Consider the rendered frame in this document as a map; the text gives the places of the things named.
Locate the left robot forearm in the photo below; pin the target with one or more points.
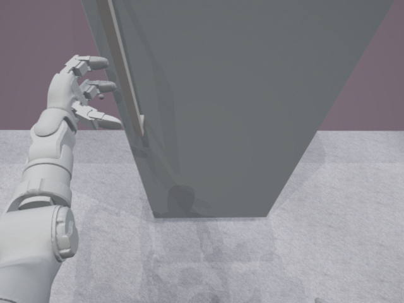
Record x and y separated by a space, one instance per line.
48 169

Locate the left robot hand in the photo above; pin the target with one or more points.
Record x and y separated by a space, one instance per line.
64 92

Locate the left robot upper arm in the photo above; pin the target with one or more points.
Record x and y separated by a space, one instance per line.
33 245

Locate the fridge door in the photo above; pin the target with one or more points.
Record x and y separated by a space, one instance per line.
232 91

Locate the handle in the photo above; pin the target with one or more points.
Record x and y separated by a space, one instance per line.
111 29

